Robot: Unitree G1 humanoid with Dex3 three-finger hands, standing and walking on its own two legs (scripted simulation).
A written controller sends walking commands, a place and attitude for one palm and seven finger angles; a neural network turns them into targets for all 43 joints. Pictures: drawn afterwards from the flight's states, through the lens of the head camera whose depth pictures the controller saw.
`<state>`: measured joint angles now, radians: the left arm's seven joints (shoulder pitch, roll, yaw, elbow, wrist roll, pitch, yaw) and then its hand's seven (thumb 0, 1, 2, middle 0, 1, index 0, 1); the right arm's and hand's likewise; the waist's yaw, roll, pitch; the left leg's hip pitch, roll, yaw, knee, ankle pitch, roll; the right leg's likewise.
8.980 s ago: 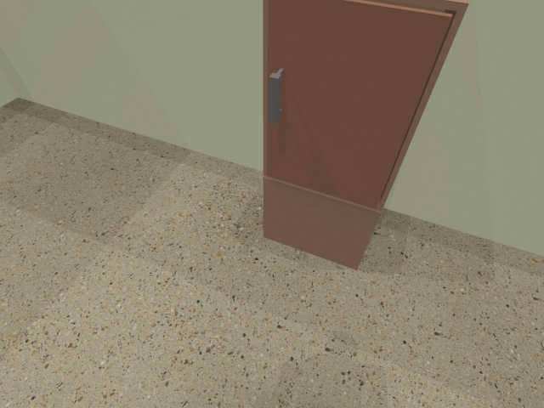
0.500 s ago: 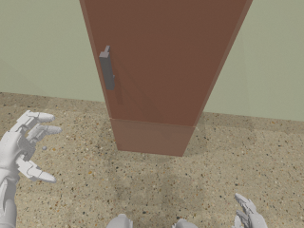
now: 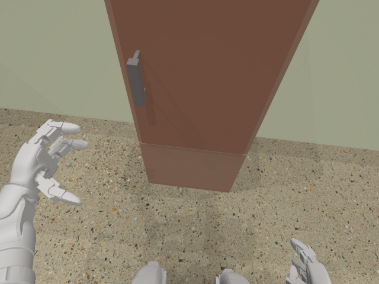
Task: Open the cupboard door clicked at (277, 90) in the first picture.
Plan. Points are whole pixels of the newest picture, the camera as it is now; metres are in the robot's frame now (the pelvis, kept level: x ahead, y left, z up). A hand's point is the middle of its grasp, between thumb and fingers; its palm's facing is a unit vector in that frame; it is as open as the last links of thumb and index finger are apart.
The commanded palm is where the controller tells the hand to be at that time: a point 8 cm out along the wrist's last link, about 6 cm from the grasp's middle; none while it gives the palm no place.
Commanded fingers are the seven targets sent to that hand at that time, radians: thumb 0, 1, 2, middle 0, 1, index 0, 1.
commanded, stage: move the hooked fingers beside the handle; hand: left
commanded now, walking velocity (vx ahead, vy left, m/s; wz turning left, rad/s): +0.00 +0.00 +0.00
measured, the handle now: (139, 79) +0.59 +0.17 +0.06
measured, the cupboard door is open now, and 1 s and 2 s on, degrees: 0 0 0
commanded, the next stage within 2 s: none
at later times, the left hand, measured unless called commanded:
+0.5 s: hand (86, 132) +0.41 +0.25 +0.06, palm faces -0.08 -1.00 -0.01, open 14.0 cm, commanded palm +0.39 +0.30 +0.06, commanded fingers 0.00 -0.50 0.30 -0.30 -1.20 -0.30 -1.20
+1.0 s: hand (98, 107) +0.49 +0.24 +0.06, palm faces -0.07 -1.00 -0.01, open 13.9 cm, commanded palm +0.47 +0.29 +0.06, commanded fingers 0.00 -0.50 0.30 -0.30 -1.20 -0.30 -1.20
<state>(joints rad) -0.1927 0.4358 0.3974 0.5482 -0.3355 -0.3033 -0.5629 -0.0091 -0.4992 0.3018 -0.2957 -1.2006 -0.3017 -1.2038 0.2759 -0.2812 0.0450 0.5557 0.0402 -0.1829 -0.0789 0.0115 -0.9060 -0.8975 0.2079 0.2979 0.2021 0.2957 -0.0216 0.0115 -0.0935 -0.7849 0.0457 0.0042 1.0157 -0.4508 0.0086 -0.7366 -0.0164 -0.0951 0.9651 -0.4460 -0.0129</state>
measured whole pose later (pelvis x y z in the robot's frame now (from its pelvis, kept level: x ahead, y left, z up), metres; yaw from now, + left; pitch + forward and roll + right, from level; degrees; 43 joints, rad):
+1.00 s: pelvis +0.00 +0.01 -0.02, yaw -3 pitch +21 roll -3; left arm -0.80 0.63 0.47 1.14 -0.16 -0.37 -0.49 -0.01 -0.50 0.30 -0.30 -1.20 -0.30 -1.20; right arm 0.36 -0.28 0.05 0.61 0.02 0.01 -0.05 0.01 -0.91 -0.90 0.21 0.30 0.20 0.30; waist -0.15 0.00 -0.10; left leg -0.98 0.07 0.03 1.09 -0.48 0.02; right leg -0.94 0.00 -0.07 1.02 -0.44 0.00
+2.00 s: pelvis +0.01 +0.02 -0.02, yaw -4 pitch +24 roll -5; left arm -0.95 0.70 0.48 1.21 -0.10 -0.34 -0.44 -0.01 -0.50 0.30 -0.29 -1.20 -0.30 -1.20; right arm 0.38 -0.28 0.07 0.59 -0.01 0.09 -0.02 0.00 -0.91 -0.90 0.21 0.30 0.20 0.30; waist -0.20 0.01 -0.09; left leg -1.06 0.08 0.02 1.12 -0.49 0.04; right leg -1.00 0.02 -0.07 1.02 -0.44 0.01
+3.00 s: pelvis +0.01 +0.02 -0.02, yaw -3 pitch +23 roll -4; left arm -0.92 0.56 0.41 1.17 -0.09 -0.38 -0.31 -0.01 -0.50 0.30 -0.30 -1.20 -0.30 -1.20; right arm 0.39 -0.25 0.05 0.61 -0.02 0.08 0.00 0.00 -0.91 -0.90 0.21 0.30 0.20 0.30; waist -0.20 0.02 -0.11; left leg -1.02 0.07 0.02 1.11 -0.49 0.03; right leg -0.97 0.01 -0.06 1.01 -0.45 0.01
